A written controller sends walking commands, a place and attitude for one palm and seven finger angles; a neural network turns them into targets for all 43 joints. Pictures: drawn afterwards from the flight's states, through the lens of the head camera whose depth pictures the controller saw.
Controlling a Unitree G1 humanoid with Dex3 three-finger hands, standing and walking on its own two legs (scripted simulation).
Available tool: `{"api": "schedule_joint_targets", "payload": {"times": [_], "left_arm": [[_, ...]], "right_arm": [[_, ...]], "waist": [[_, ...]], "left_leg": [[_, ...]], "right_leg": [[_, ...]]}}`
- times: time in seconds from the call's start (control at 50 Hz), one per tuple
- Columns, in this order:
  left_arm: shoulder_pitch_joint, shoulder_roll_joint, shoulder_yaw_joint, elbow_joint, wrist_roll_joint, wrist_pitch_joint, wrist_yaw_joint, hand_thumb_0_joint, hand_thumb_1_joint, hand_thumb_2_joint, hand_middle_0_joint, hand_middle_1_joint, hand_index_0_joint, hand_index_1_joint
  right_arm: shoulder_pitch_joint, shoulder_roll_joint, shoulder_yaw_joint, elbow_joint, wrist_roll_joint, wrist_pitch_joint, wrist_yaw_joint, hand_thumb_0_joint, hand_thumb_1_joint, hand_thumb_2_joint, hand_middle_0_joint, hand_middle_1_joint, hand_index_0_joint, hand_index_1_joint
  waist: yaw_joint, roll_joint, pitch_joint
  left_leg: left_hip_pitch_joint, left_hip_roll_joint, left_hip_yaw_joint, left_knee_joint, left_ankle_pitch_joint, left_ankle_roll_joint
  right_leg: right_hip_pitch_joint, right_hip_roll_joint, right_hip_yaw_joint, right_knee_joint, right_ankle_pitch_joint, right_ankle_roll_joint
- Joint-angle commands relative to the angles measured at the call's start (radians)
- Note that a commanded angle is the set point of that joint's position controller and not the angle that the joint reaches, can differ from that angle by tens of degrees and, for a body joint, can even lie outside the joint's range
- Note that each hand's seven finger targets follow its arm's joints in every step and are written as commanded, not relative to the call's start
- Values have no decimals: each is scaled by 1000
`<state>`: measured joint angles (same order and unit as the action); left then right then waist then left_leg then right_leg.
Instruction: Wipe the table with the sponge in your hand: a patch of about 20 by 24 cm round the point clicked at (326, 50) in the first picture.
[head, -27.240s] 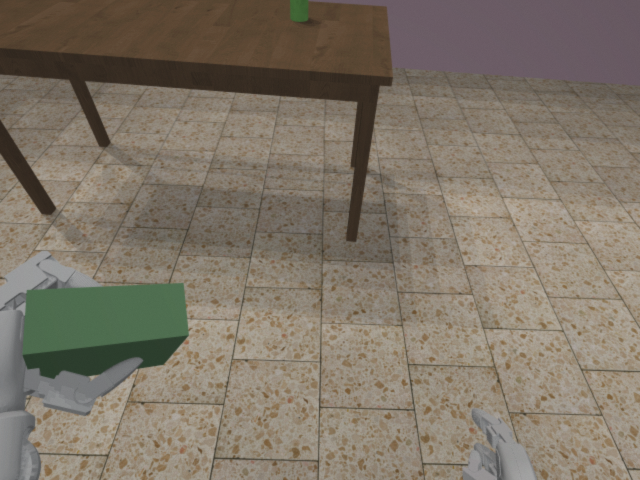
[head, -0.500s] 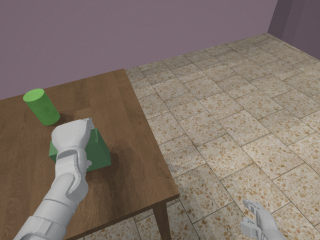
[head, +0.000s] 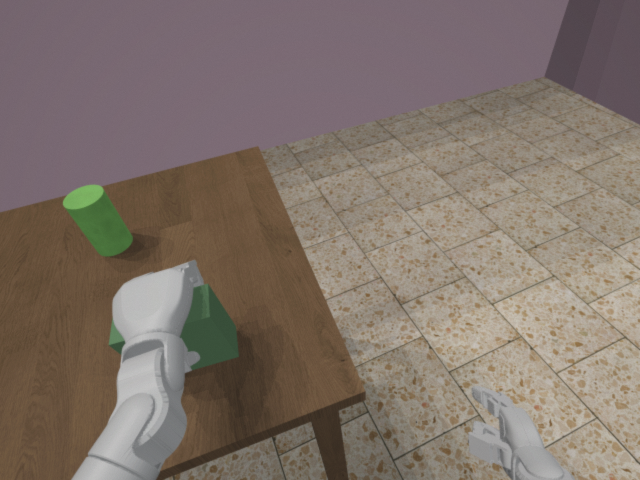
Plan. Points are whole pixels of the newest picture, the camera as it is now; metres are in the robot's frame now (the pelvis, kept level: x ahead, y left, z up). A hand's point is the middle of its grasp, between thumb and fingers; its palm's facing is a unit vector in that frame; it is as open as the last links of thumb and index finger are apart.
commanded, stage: wipe back along the middle lane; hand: left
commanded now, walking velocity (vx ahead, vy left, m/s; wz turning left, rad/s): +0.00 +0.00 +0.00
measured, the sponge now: (185, 340) +0.28 +0.23 +0.02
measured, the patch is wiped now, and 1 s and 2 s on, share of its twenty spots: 0.75 0.85 0.95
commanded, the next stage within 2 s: slide across to the third lane in 0.46 s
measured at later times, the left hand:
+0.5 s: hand (188, 351) +0.24 +0.20 +0.07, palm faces +0.08 -0.12 -0.99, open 9.6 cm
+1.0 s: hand (226, 354) +0.24 +0.15 +0.07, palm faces +0.07 -0.17 -0.98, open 9.6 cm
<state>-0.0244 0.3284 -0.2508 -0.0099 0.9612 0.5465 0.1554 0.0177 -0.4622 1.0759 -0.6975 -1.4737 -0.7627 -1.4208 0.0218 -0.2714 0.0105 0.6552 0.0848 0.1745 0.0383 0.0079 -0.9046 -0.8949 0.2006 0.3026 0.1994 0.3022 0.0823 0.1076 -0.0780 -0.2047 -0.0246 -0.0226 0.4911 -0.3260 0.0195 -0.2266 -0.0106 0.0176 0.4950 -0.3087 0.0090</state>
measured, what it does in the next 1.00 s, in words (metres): stands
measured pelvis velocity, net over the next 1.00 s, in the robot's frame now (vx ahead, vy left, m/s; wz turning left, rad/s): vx -0.02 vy -0.02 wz -0.01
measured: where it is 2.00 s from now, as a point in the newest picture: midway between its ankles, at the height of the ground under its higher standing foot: outside the picture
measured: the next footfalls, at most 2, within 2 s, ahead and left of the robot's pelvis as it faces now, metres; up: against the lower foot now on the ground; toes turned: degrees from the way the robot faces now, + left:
none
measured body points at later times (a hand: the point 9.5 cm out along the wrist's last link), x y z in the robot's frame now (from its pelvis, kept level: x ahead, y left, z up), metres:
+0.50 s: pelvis -0.01 -0.01 +0.00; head -0.02 -0.06 +0.45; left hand +0.23 +0.20 +0.12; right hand +0.23 -0.21 -0.09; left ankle -0.05 +0.11 -0.74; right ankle -0.03 -0.13 -0.74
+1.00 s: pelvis -0.02 -0.02 +0.00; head -0.04 -0.08 +0.45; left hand +0.23 +0.15 +0.13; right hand +0.23 -0.22 -0.09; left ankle -0.05 +0.11 -0.74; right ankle -0.03 -0.13 -0.74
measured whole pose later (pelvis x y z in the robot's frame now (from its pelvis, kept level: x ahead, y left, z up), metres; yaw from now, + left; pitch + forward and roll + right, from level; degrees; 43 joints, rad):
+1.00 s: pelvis -0.02 -0.02 +0.00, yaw +0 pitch -1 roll +1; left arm 0.03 0.26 -0.40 -0.13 0.97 0.59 0.13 -0.01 -0.48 1.08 -0.73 -1.45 -0.80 -1.37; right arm -0.03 -0.26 0.00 0.66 0.08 0.18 0.05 0.01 -0.91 -0.90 0.20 0.30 0.20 0.30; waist 0.10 0.12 -0.05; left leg -0.17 -0.01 -0.02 0.48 -0.30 -0.01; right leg -0.21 0.01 0.02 0.53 -0.30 -0.02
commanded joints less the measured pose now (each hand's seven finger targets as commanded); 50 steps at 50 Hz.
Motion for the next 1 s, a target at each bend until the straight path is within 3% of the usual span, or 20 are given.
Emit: {"api": "schedule_joint_targets", "payload": {"times": [0.0,0.12,0.14,0.16,0.2,0.24,0.3,0.34,0.36,0.44,0.46,0.52,0.54,0.56,0.66,0.74,0.8,0.84,0.86,0.98], "left_arm": [[-72,25,-3,-109,-33,26,-31,0,100,1300,-1200,-1600,-1200,-1600],[-35,15,-26,-147,-32,34,-40,0,100,1300,-1200,-1600,-1200,-1600],[-18,66,26,-141,-25,36,-36,0,100,1300,-1200,-1600,-1200,-1600],[-25,3,-34,-168,-27,34,-39,0,100,1300,-1200,-1600,-1200,-1600],[-10,-9,-51,-177,-32,34,-41,0,100,1300,-1200,-1600,-1200,-1600],[14,36,-9,-169,-21,35,-37,0,100,1300,-1200,-1600,-1200,-1600],[25,-22,-67,-198,-26,31,-40,0,100,1300,-1200,-1600,-1200,-1600],[62,41,-7,-204,-26,33,-32,0,100,1300,-1200,-1600,-1200,-1600],[59,-17,-59,-218,-25,31,-34,0,100,1300,-1200,-1600,-1200,-1600],[136,19,-21,-249,-29,25,-27,0,100,1300,-1200,-1600,-1200,-1600],[136,-28,-69,-265,-36,24,-29,0,100,1300,-1200,-1600,-1200,-1600],[143,-12,-57,-272,-39,20,-27,0,100,1300,-1200,-1600,-1200,-1600],[132,26,-21,-275,-31,23,-22,0,100,1300,-1200,-1600,-1200,-1600],[89,-16,-65,-292,-30,21,-23,0,100,1300,-1200,-1600,-1200,-1600],[7,-38,-106,-342,-22,19,-20,0,100,1300,-1200,-1600,-1200,-1600],[-36,-4,-85,-343,-17,19,-20,0,100,1300,-1200,-1600,-1200,-1600],[-80,-55,-135,-312,-22,16,-21,0,100,1300,-1200,-1600,-1200,-1600],[-104,-11,-90,-289,-9,16,-14,0,100,1300,-1200,-1600,-1200,-1600],[-113,-52,-126,-296,-14,15,-13,0,100,1300,-1200,-1600,-1200,-1600],[-173,-82,-151,-247,-19,13,-4,0,100,1300,-1200,-1600,-1200,-1600]], "right_arm": [[-210,-97,-29,-182,2,-56,3,0,-900,-900,200,300,200,300],[-233,-90,-25,-191,2,-54,8,0,-900,-900,200,300,200,300],[-232,-98,-28,-184,0,-52,7,0,-900,-900,200,300,200,300],[-234,-88,-23,-195,1,-53,10,0,-900,-900,200,300,200,300],[-240,-86,-24,-196,2,-52,13,0,-900,-900,200,300,200,300],[-242,-95,-25,-191,-1,-51,13,0,-900,-900,200,300,200,300],[-245,-85,-28,-198,2,-52,20,0,-900,-900,200,300,200,300],[-250,-92,-28,-196,0,-51,19,0,-900,-900,200,300,200,300],[-252,-81,-27,-200,1,-53,21,0,-900,-900,200,300,200,300],[-252,-87,-32,-203,0,-53,27,0,-900,-900,200,300,200,300],[-257,-77,-30,-211,2,-53,27,0,-900,-900,200,300,200,300],[-253,-79,-31,-207,2,-51,27,0,-900,-900,200,300,200,300],[-257,-87,-31,-202,-1,-50,23,0,-900,-900,200,300,200,300],[-257,-80,-31,-205,-1,-50,21,0,-900,-900,200,300,200,300],[-263,-74,-37,-208,-5,-57,17,0,-900,-900,200,300,200,300],[-275,-78,-37,-196,-7,-56,14,0,-900,-900,200,300,200,300],[-277,-71,-31,-191,-6,-57,12,0,-900,-900,200,300,200,300],[-277,-78,-33,-180,-8,-55,8,0,-900,-900,200,300,200,300],[-279,-71,-32,-187,-7,-57,10,0,-900,-900,200,300,200,300],[-294,-68,-30,-175,-5,-46,15,0,-900,-900,200,300,200,300]], "waist": [[-5,-166,-129],[2,-158,-119],[10,-155,-121],[0,-148,-132],[0,-160,-117],[10,-168,-109],[3,-172,-108],[17,-165,-113],[8,-174,-125],[21,-189,-116],[11,-191,-109],[13,-204,-84],[15,-190,-78],[5,-190,-95],[1,-170,-119],[4,-164,-119],[-6,-183,-95],[1,-185,-95],[-1,-185,-116],[-2,-171,-104]], "left_leg": [[17,4,-4,-36,407,16],[16,3,-5,-42,374,20],[15,3,-7,-44,366,17],[18,2,-2,-39,376,18],[17,5,-5,-42,368,19],[7,5,-8,-47,345,16],[12,3,-1,-39,346,23],[3,0,-3,-46,331,20],[10,-1,6,-35,346,24],[1,0,1,-37,340,22],[0,-1,12,-33,332,27],[-7,2,10,-37,310,28],[-7,1,7,-43,292,26],[-2,0,13,-39,290,30],[29,0,9,-34,301,37],[36,-1,4,-43,293,35],[34,2,7,-49,275,36],[36,3,5,-55,261,31],[36,0,12,-50,269,35],[37,4,12,-55,257,29]], "right_leg": [[112,33,-37,-6,441,-70],[111,35,-35,-10,402,-71],[111,43,-12,-13,391,-76],[116,36,-34,-3,400,-72],[109,37,-32,-9,393,-71],[103,46,-13,-11,363,-75],[104,39,-23,-9,377,-71],[119,45,-1,-10,371,-75],[124,38,-20,-2,393,-70],[126,46,6,-3,397,-72],[127,37,-11,-4,397,-65],[112,38,-6,-11,375,-64],[103,46,16,-19,346,-69],[106,38,-1,-15,341,-65],[100,37,-2,-13,330,-67],[104,43,25,-24,324,-71],[87,38,-1,-30,294,-66],[83,47,19,-39,263,-71],[98,38,0,-32,282,-66],[81,40,-4,-36,254,-70]]}}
